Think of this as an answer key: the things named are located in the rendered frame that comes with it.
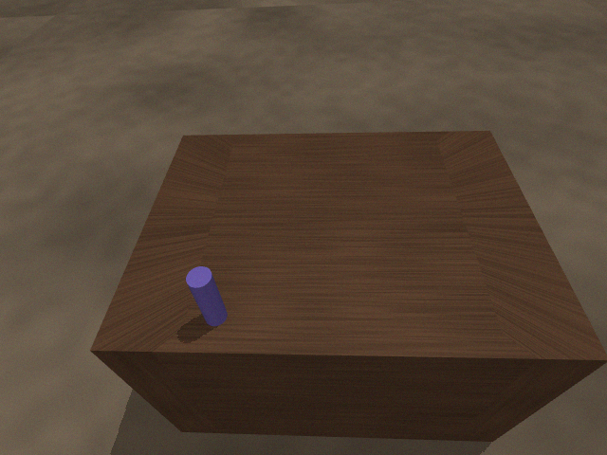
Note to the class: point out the can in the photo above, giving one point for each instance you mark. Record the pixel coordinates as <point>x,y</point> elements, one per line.
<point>206,294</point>

